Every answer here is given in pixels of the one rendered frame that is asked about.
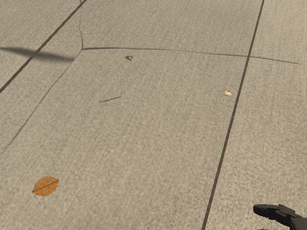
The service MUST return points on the right robot hand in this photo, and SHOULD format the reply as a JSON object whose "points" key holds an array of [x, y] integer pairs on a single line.
{"points": [[281, 214]]}

